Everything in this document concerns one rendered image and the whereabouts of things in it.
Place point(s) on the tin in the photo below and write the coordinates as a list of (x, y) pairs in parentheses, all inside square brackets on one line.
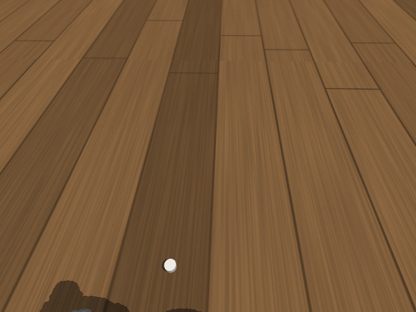
[(170, 265)]

